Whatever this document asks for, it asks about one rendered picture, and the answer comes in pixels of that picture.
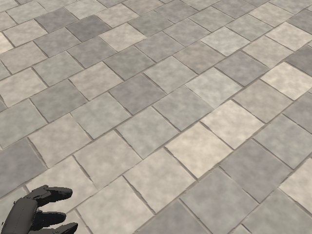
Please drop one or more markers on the left robot hand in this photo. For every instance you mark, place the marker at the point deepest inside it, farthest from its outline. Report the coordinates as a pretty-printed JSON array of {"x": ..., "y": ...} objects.
[{"x": 24, "y": 218}]

